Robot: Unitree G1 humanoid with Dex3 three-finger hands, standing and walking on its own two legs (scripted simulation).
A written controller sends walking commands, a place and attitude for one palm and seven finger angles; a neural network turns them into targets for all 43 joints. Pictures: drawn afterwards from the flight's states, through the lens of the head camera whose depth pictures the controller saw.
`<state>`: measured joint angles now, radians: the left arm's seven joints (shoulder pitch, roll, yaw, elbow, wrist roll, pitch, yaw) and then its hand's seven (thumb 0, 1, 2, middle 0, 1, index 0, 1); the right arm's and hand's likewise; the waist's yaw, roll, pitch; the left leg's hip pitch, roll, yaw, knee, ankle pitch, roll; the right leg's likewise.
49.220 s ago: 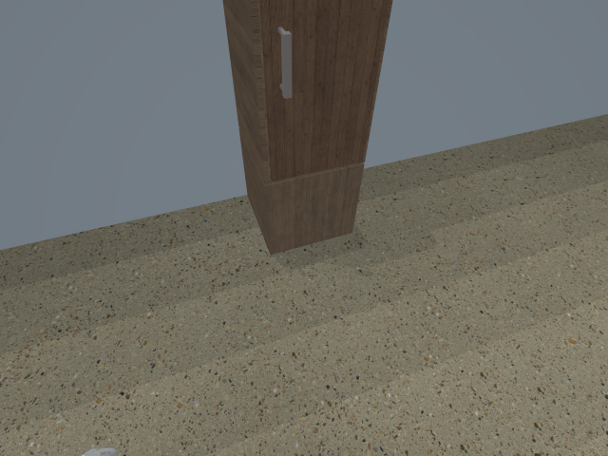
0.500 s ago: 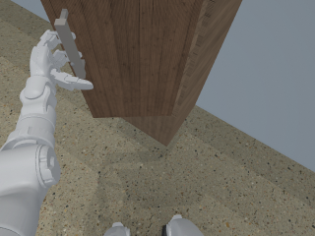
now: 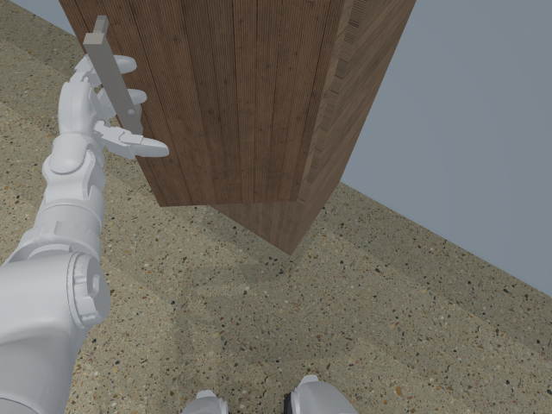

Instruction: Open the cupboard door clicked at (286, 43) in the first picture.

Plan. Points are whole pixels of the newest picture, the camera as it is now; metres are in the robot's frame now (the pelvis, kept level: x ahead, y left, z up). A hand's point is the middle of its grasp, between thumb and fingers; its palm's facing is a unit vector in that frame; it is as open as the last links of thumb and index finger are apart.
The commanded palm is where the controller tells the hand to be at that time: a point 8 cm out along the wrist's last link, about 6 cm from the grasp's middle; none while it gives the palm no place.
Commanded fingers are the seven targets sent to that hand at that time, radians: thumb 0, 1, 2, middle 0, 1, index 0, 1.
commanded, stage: slide the fingers in behind the handle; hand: left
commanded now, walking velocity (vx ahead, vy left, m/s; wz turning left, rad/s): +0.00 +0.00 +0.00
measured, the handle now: (120, 83) +0.57 +0.17 +0.11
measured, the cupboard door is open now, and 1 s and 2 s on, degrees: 38 38 77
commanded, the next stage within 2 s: close the thumb around the handle in 0.12 s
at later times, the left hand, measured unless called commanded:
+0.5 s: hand (131, 115) +0.51 +0.15 +0.10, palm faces -0.01 -1.00 -0.02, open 11.8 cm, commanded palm +0.49 +0.20 +0.10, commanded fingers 0.00 0.34 0.66 -0.36 -1.29 -0.36 -1.29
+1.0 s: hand (136, 111) +0.52 +0.15 +0.10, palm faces +0.00 -1.00 -0.03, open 5.6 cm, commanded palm +0.49 +0.20 +0.10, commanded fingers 0.00 0.90 0.90 -0.40 -1.35 -0.40 -1.35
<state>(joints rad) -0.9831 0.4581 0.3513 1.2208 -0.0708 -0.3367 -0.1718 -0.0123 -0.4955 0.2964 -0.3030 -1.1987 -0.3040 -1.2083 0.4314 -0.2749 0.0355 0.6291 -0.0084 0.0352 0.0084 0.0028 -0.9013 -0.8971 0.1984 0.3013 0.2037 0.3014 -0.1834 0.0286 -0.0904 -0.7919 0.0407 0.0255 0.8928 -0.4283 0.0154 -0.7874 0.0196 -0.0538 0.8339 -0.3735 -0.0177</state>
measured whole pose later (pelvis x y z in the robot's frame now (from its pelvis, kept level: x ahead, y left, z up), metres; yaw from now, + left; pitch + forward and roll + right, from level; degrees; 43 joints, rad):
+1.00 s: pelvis +0.00 +0.00 +0.00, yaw +0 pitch +18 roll -2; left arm -0.97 0.43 0.33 1.21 -0.07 -0.35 -0.13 0.01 0.76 0.82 -0.38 -1.34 -0.36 -1.34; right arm 0.44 -0.27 0.03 0.64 -0.01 0.04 0.02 0.00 -0.90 -0.90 0.20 0.30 0.20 0.30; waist -0.17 0.04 -0.10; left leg -0.78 0.04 0.03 0.89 -0.43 0.02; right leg -0.78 0.02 -0.05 0.84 -0.38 -0.02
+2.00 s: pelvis +0.02 -0.02 +0.02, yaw +2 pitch +6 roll +0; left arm -0.03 -0.11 -0.22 0.14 0.07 -0.06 0.57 0.02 0.71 0.75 -0.33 -1.32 -0.34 -1.33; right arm 0.20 -0.18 0.01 0.56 -0.05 0.07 0.03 0.01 -0.90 -0.90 0.20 0.30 0.20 0.30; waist -0.02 0.04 -0.10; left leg -0.42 0.02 0.00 0.72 -0.40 -0.02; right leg -0.44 0.01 -0.07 0.73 -0.39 -0.05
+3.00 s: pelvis -0.01 -0.02 +0.02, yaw +3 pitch +4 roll +0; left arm -0.13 -0.12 -0.28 0.23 0.07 -0.05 0.61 -0.01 -0.47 0.31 -0.26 -0.85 -0.26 -0.85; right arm 0.17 -0.17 0.02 0.62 -0.05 0.04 0.02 0.01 -0.90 -0.90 0.20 0.30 0.20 0.30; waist -0.01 0.03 -0.06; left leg -0.44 0.01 0.00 0.75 -0.37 -0.01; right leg -0.45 -0.01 -0.08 0.75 -0.37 -0.04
